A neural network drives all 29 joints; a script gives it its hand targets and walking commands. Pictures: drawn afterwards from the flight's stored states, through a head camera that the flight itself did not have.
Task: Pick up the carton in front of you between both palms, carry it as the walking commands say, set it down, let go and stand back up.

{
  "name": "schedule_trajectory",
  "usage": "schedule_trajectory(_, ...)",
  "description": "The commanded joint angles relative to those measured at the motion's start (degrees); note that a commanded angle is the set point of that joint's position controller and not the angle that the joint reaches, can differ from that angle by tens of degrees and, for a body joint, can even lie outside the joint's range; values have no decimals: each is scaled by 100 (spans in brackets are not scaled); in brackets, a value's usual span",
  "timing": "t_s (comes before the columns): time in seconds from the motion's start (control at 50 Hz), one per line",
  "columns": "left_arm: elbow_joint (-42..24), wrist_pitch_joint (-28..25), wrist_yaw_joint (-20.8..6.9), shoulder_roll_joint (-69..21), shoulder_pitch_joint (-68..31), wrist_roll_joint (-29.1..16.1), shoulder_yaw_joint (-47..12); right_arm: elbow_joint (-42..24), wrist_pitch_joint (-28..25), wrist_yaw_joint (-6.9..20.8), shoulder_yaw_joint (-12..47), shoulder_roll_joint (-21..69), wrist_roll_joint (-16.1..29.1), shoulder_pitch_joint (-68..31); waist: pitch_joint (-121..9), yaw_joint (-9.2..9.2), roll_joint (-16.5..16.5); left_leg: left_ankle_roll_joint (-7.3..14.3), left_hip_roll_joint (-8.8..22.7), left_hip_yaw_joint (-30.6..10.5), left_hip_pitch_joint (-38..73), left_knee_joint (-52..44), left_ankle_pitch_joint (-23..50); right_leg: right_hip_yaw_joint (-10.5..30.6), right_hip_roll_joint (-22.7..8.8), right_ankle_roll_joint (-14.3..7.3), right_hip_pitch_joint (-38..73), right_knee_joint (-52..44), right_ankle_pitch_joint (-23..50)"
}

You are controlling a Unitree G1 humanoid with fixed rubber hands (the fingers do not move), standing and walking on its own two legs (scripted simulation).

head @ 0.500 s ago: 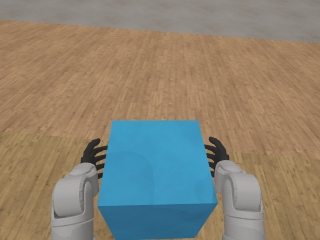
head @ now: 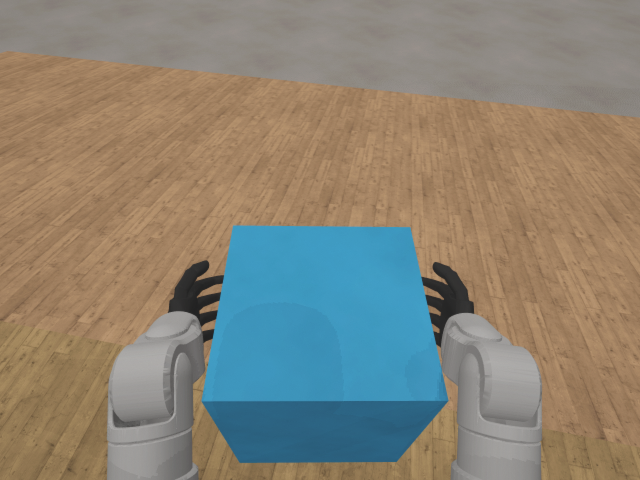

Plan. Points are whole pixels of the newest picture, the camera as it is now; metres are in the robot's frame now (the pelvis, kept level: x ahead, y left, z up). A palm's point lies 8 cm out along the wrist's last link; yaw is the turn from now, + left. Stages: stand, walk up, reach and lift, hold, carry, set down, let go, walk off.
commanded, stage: carry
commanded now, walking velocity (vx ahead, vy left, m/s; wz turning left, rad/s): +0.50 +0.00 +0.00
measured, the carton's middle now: (320, 351) +0.27 +0.00 +0.01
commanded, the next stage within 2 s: none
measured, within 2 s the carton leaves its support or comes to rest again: neither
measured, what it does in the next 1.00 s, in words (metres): goes down: left foot, then right foot 0.03 m lower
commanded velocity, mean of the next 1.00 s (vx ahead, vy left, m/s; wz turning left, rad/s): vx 0.50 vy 0.00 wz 0.00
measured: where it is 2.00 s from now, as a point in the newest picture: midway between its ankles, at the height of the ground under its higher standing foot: (316, 263)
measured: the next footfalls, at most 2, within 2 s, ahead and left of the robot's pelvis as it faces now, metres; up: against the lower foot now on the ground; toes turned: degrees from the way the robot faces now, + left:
left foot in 0.40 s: +0.45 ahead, +0.09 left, +0.00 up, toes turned +5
right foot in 0.90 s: +0.73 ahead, -0.04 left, -0.03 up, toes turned -4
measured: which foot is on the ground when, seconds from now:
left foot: up 0.00-0.38, down 0.40-0.92, up 0.94-1.00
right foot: down 0.00-0.40, up 0.42-0.88, down 0.90-1.00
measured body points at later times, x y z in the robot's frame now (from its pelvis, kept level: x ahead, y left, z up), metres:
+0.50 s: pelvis +0.32 +0.03 -0.01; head +0.35 +0.04 +0.44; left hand +0.70 +0.16 +0.08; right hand +0.67 -0.14 +0.09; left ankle +0.41 +0.09 -0.72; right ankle +0.14 -0.07 -0.63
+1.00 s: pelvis +0.65 +0.00 -0.03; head +0.71 -0.01 +0.42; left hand +1.03 +0.16 +0.07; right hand +1.03 -0.15 +0.06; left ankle +0.50 +0.11 -0.64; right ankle +0.70 -0.04 -0.75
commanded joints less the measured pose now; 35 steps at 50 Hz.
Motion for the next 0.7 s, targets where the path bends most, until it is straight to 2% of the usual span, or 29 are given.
schedule_trajectory(0.0,-576,-14,-1531,-5207,-2727,-2430,-4090,-303,-37,1487,4283,5114,2350,-2790,-1809,-27,-319,154,252,-403,-2392,993,550,2786,-1876,-413,3213,-1610,1434)
schedule_trajectory(0.02,-621,-56,-1540,-5316,-2884,-2482,-4139,-271,-95,1484,4320,5271,2369,-2857,-1819,-47,-357,129,320,-380,-2191,599,775,2393,-1725,-221,2962,-1690,1278)
schedule_trajectory(0.04,-678,-95,-1553,-5360,-2975,-2534,-4186,-242,-156,1466,4343,5377,2364,-2870,-1864,-46,-487,104,270,-253,-2089,392,924,2099,-1624,-150,2873,-1747,1229)
schedule_trajectory(0.1,-654,-176,-1590,-5244,-3054,-2603,-4243,-182,-291,1372,4414,5396,2301,-2920,-1735,-31,-792,-3,196,31,-2282,-334,1156,1546,-1432,-192,2832,-1870,1200)
schedule_trajectory(0.18,-466,-224,-1554,-4770,-3412,-2596,-4215,-174,-322,1247,4503,4997,2323,-3477,-1376,87,-934,-38,131,336,-2694,-1432,1675,1164,-1200,-308,3033,-1781,1566)
schedule_trajectory(0.24,-121,-214,-1435,-4287,-3986,-2564,-4106,95,-267,1171,4419,4523,2411,-4119,-1166,145,-952,98,-18,531,-2565,-2200,2005,1025,-1125,-376,2990,-1611,1867)
schedule_trajectory(0.28,236,-182,-1340,-4086,-4348,-2558,-3962,429,-212,1131,4246,4298,2453,-4468,-1057,152,-1065,240,-88,592,-2266,-2576,2241,941,-1119,-314,2928,-1509,2012)
schedule_trajectory(0.32,616,-144,-1267,-4052,-4760,-2576,-3795,810,-167,1115,4022,4216,2511,-4853,-993,74,-1109,400,-183,633,-1846,-2868,2202,830,-1136,-189,2909,-1226,2420)
schedule_trajectory(0.34,789,-121,-1238,-4096,-4960,-2596,-3728,1014,-148,1110,3892,4212,2533,-5024,-1111,-28,-1077,466,-308,718,-1393,-2962,2071,706,-1127,-105,2874,-800,3016)
schedule_trajectory(0.36,951,-95,-1213,-4152,-5207,-2623,-3663,1270,-138,1112,3757,4244,2545,-5140,-1399,-258,-884,454,-545,945,-522,-3257,2055,403,-953,58,2716,51,3335)
schedule_trajectory(0.38,1101,-72,-1195,-4224,-5431,-2632,-3612,1548,-137,1118,3610,4240,2548,-5197,-1856,-478,-397,418,-623,917,631,-3343,1727,259,-645,201,2268,1293,2851)
schedule_trajectory(0.4,1268,-61,-1178,-4280,-5689,-2638,-3519,1784,-130,1126,3463,4277,2557,-5280,-2265,-630,413,451,570,-740,1572,-3345,1540,402,-396,353,1339,2728,1200)
schedule_trajectory(0.42,1442,-49,-1157,-4544,-5817,-2660,-3470,1925,-169,1147,3308,4199,2551,-5554,-2575,-501,1880,1239,1784,-3545,2830,-4172,1416,943,558,553,-747,4110,-1732)
schedule_trajectory(0.44,1533,-84,-1122,-4616,-6080,-2677,-3389,2077,-195,1170,3330,4530,2680,-5750,-2639,-513,1721,1490,1795,-3723,2972,-4285,1400,1575,418,384,-1366,4894,-1891)
schedule_trajectory(0.46,1527,-116,-1095,-4833,-6410,-2736,-3363,2031,-256,1209,3362,4816,2820,-6112,-2461,-542,1322,1449,1600,-3136,2769,-4017,2170,1650,242,235,-1680,5073,-1719)
schedule_trajectory(0.48,1559,-178,-1070,-5083,-6637,-2784,-3321,1901,-307,1244,3399,5091,2968,-6470,-2398,-497,551,1319,1450,-2605,2515,-3803,2808,1660,103,177,-1761,4907,-1473)
schedule_trajectory(0.5,1566,-239,-1044,-5253,-6794,-2795,-3268,1751,-357,1269,3456,5363,3128,-6904,-2395,-429,242,1207,1329,-2173,2247,-3783,3160,1668,-43,168,-1684,4563,-1211)
schedule_trajectory(0.54,1559,-318,-978,-5479,-7054,-2775,-3178,1565,-427,1270,3506,5715,3322,-7473,-2576,-355,270,1108,1226,-1744,2056,-3872,3159,1600,-117,229,-1478,4100,-1015)
schedule_trajectory(0.58,1576,-375,-912,-5587,-7070,-2709,-3124,1504,-452,1243,3449,5814,3356,-7638,-2633,-360,260,1151,1166,-1456,2141,-3784,3526,1484,-107,275,-1634,3723,-980)
schedule_trajectory(0.64,1559,-418,-834,-5588,-6983,-2579,-3117,1525,-447,1201,3403,5766,3249,-7507,-2582,-475,346,1205,1025,-1089,2462,-3670,4311,1293,-63,306,-2008,2810,-717)
schedule_trajectory(0.68,1466,-416,-809,-5540,-6950,-2513,-3148,1505,-433,1191,3424,5707,3168,-7386,-2520,-525,420,1130,776,-764,2493,-3595,4783,1139,40,315,-1854,1957,-99)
